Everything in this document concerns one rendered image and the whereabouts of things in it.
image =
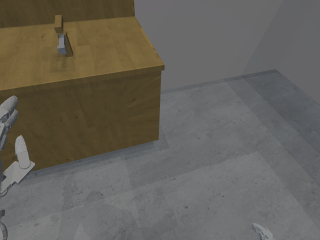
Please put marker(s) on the counter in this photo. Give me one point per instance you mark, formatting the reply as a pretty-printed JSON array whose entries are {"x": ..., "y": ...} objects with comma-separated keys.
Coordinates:
[{"x": 102, "y": 96}]

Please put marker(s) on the robot right hand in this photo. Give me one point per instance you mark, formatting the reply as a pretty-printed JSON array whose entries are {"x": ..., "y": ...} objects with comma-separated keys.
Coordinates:
[{"x": 262, "y": 233}]

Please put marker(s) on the robot left hand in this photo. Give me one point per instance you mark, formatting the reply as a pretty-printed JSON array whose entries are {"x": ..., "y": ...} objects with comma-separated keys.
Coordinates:
[{"x": 18, "y": 170}]

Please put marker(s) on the tap lever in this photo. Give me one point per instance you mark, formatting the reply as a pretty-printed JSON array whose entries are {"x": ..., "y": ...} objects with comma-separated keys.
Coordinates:
[{"x": 62, "y": 45}]

